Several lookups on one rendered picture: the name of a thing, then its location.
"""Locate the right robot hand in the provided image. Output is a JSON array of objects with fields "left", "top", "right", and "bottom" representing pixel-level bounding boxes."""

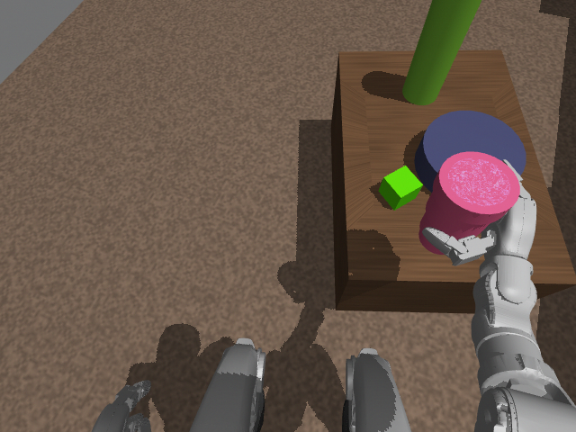
[{"left": 422, "top": 159, "right": 536, "bottom": 266}]

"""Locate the left robot hand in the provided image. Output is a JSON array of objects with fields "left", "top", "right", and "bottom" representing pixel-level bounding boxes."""
[{"left": 92, "top": 380, "right": 151, "bottom": 432}]

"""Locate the right robot arm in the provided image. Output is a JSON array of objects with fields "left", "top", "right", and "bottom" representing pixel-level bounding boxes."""
[{"left": 471, "top": 254, "right": 576, "bottom": 432}]

